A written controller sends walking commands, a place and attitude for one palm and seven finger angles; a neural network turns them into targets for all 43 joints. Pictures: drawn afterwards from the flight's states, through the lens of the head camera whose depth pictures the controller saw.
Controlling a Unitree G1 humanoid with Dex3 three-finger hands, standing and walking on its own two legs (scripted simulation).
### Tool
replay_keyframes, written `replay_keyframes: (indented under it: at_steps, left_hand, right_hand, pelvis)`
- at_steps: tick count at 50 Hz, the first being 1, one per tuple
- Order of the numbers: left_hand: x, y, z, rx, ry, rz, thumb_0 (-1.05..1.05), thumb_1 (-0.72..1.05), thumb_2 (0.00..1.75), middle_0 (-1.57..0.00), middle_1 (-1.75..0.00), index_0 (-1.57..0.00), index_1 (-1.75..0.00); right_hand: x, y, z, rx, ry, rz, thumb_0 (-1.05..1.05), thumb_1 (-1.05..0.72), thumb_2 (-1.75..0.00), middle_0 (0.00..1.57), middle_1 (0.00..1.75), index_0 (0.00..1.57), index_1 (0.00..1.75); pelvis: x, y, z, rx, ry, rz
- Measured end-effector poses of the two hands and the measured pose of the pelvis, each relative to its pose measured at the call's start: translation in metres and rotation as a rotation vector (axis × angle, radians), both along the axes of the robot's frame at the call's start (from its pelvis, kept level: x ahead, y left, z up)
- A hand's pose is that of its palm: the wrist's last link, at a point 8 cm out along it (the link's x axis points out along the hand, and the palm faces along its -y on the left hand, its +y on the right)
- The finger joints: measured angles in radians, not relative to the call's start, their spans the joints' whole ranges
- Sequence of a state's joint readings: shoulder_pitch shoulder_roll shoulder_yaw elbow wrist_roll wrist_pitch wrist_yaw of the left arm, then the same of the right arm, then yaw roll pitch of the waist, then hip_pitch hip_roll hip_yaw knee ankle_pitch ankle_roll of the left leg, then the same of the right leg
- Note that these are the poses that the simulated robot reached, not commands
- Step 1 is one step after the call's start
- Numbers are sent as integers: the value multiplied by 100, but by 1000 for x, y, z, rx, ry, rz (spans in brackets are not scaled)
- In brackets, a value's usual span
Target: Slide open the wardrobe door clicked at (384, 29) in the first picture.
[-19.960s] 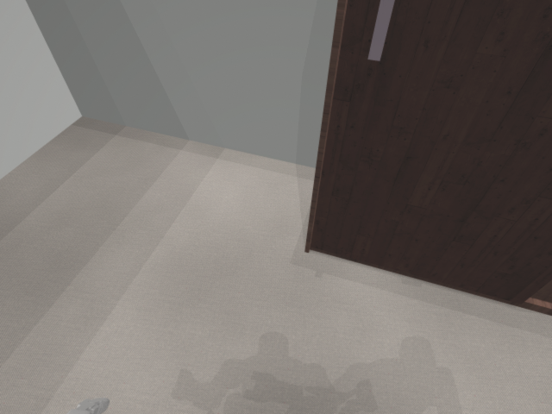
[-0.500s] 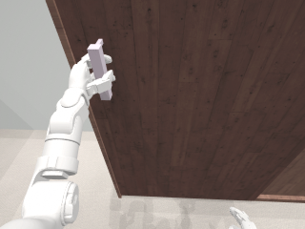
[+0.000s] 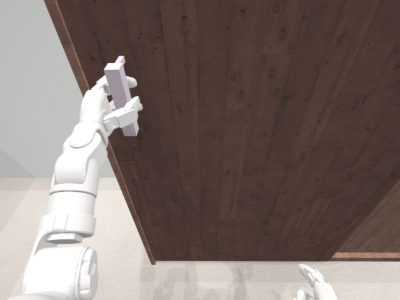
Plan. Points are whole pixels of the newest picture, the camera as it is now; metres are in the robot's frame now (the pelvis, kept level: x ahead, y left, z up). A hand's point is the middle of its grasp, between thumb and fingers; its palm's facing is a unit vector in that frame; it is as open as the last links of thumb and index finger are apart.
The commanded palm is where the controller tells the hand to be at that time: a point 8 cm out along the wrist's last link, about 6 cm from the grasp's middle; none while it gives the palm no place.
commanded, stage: grip the handle and tug to test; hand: left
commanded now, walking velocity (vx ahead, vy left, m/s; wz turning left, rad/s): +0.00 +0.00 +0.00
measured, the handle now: (126, 96) +0.46 +0.17 +0.21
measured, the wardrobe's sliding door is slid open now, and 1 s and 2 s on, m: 0.00 0.00 0.01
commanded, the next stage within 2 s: tug the door sideways, standing still in 0.20 s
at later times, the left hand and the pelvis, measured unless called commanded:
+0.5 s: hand (131, 112) +0.40 +0.15 +0.21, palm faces +0.07 -1.00 +0.01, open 6.2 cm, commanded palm +0.38 +0.17 +0.22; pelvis +0.03 +0.01 +0.00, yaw +1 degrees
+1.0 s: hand (133, 112) +0.40 +0.14 +0.21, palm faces +0.13 -0.99 -0.04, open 6.3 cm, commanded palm +0.37 +0.13 +0.22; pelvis +0.00 +0.02 -0.01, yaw +4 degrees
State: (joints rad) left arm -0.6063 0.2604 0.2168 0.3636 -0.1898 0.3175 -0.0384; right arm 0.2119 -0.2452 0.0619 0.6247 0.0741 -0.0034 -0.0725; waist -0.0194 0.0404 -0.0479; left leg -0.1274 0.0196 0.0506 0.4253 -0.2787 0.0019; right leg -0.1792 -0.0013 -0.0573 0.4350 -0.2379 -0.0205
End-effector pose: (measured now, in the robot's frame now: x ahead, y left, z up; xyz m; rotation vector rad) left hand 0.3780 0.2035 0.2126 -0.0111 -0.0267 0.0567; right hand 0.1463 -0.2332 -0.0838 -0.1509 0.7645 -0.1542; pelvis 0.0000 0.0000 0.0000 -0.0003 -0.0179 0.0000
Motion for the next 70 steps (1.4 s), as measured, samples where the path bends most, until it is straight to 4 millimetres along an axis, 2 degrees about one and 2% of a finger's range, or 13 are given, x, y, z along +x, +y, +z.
replay_keyframes:
  at_steps: [10, 20, 28, 34, 40, 46, 59, 67, 70]
  left_hand:
    - [-2, 0, -2, -2, -24, -13, 0, 69, 73, -32, -140, -31, -136]
    - [-3, -1, -2, 1, -30, -18, 0, 70, 74, -30, -140, -28, -136]
    - [-4, -4, 0, 8, -9, 39, 0, 67, 81, -32, -140, -31, -137]
    - [-4, -5, 0, 22, -7, 57, 0, 68, 82, -31, -140, -29, -138]
    - [-5, -7, 1, 40, -5, 65, -1, 70, 81, -30, -140, -26, -138]
    - [-6, -8, 1, 52, -6, 72, -1, 71, 81, -29, -140, -22, -139]
    - [-6, -9, 1, 58, -4, 71, -1, 72, 80, -28, -140, -21, -139]
    - [-6, -9, 1, 55, -3, 71, -1, 72, 80, -28, -140, -21, -139]
    - [-3, -6, -1, 107, -63, 65, -2, 68, 80, -32, -140, -23, -139]
  right_hand:
    - [8, -5, 4, 8, -10, -39, 1, -90, -90, 20, 30, 20, 30]
    - [40, -1, 7, 5, -25, -10, 1, -90, -90, 20, 30, 20, 30]
    - [70, 20, 1, -10, -3, 100, 1, -91, -90, 20, 30, 20, 30]
    - [77, 43, 2, 19, -24, 158, 1, -90, -90, 20, 30, 20, 30]
    - [68, 59, -1, 42, -13, 191, 1, -90, -90, 20, 30, 20, 30]
    - [48, 61, -10, 44, 34, 200, 1, -90, -90, 20, 30, 20, 30]
    - [5, 42, -22, 22, 110, 162, 1, -90, -90, 20, 30, 20, 30]
    - [1, 34, -21, 10, 97, 156, 1, -90, -90, 20, 30, 20, 30]
    - [3, 30, -19, -2, 79, 144, 1, -90, -90, 20, 30, 20, 30]
  pelvis:
    - [14, 2, 1, -2, 10, -26]
    - [34, 5, 0, -3, 28, -23]
    - [33, 8, -3, -10, 32, 36]
    - [27, 10, -4, -8, 25, 56]
    - [18, 13, -5, -8, 14, 67]
    - [8, 15, -6, -7, 10, 74]
    - [-6, 14, -5, -7, 6, 75]
    - [-8, 9, -4, -5, 6, 75]
    - [-11, 7, -5, -3, 12, 59]
